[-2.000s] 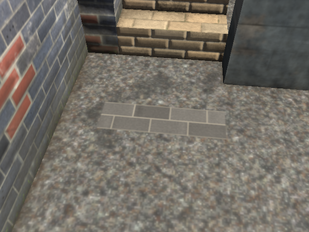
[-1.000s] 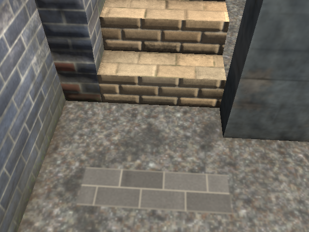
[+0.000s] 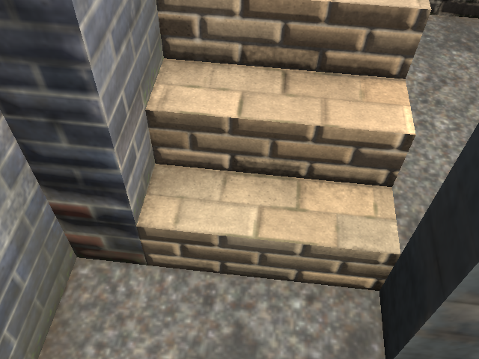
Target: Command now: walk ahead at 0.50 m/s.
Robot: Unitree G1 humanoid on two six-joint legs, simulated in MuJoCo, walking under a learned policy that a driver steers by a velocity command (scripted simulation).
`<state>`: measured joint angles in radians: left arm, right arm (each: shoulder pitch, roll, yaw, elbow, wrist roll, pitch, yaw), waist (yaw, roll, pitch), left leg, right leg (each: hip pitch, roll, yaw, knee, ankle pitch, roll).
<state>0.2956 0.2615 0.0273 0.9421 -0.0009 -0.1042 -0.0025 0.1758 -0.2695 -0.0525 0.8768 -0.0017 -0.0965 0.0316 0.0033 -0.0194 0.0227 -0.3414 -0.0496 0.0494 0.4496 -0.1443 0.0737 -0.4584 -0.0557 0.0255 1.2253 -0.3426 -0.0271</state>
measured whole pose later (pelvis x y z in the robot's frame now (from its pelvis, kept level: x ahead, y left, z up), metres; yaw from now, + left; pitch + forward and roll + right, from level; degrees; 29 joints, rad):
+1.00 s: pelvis +0.46 -0.01 +0.01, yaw +0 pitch +0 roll -1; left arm 0.11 0.26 0.05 0.94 -0.03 -0.04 -0.01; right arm 0.33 -0.21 0.00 0.93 -0.04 -0.07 -0.03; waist -0.07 -0.04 -0.02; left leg -0.21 -0.01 0.02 0.40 -0.19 0.05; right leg -0.55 0.02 0.01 1.43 -0.50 -0.01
